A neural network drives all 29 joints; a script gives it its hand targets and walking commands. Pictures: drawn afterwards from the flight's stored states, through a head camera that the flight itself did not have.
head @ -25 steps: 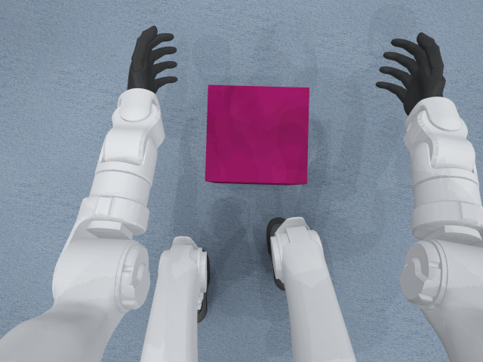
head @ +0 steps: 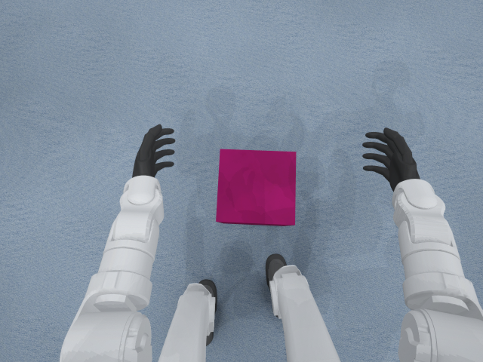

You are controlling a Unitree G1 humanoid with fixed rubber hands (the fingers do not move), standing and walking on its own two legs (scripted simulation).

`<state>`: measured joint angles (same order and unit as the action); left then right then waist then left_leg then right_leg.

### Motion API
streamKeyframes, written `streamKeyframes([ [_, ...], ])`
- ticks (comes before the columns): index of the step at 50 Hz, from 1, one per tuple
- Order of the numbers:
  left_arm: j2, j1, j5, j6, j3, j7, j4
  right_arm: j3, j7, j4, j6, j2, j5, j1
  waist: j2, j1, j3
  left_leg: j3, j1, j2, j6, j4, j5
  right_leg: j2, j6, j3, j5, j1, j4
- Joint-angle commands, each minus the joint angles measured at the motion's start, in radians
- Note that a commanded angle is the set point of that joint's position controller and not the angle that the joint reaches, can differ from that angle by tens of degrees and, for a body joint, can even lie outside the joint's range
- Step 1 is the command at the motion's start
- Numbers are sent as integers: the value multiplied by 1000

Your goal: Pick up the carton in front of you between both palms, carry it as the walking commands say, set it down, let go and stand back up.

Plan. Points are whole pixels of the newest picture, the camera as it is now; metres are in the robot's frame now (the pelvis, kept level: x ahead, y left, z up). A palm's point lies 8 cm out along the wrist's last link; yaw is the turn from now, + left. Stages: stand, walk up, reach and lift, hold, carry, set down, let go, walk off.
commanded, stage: let go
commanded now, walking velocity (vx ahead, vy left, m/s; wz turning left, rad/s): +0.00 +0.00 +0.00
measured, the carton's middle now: (255, 191) +0.43 -0.06 -0.55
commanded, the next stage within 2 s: stand in 1.06 s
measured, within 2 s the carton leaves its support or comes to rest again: neither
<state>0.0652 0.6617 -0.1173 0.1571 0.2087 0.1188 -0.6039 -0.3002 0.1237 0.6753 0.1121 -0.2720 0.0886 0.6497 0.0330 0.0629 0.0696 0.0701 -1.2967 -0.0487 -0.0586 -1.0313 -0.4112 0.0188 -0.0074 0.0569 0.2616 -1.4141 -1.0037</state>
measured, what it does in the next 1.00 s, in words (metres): rises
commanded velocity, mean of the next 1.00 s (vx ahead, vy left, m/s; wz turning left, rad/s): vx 0.00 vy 0.00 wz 0.00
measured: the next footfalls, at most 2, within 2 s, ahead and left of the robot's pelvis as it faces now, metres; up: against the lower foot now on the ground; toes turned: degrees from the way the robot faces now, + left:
none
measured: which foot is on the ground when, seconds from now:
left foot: down 0.00-1.00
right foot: down 0.00-1.00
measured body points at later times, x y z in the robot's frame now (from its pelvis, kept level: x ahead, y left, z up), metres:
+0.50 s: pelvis +0.06 +0.01 +0.09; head +0.15 +0.01 +0.53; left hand +0.29 +0.23 +0.00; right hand +0.24 -0.23 +0.01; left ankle +0.02 +0.15 -0.64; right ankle +0.08 -0.11 -0.64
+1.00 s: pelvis +0.07 +0.03 +0.10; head +0.09 +0.03 +0.55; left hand +0.25 +0.25 +0.02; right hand +0.24 -0.21 +0.02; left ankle +0.02 +0.15 -0.64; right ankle +0.08 -0.11 -0.64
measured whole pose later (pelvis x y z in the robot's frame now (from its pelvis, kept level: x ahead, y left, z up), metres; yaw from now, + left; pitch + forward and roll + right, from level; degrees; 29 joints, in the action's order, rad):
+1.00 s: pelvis +0.07 +0.03 +0.10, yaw -2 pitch -4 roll -1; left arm 0.19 -0.21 -0.02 0.10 0.03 -0.05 -0.45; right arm -0.05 0.06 0.40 0.16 -0.22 0.02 -0.23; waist 0.03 0.00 -0.09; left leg 0.07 -0.04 -0.01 0.00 -0.45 -0.34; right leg 0.02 0.02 0.05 0.22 -0.14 -0.42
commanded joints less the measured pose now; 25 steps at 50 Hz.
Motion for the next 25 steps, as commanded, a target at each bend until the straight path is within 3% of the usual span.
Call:
streamKeyframes([
  [1, 68, -3, 5, -38, -16, -5, 170, 9, 2, -175, -31, -131, 0, -18, -85, 38, 808, -118, 191, -60, -5, 180, 167, 26, 21, -54, -405, 994, 97],
  [14, 129, -498, 43, -153, -63, -91, 133, 154, -35, -235, -116, -37, -99, -538, -103, -14, 496, -98, 421, -37, 30, 397, 194, -5, 33, 9, -570, 1312, 292],
  [19, 162, -635, 63, -181, -84, -119, 159, 187, -52, -294, -138, -25, -109, -703, -78, -22, 353, -78, 650, -27, 38, 503, 253, 3, 43, -15, -496, 1345, 408],
  [25, 179, -770, 84, -181, -125, -144, 205, 220, -56, -332, -131, -36, -110, -827, -2, -45, 153, -55, 890, 6, 36, 637, 305, 29, 35, -53, -350, 1383, 535],
])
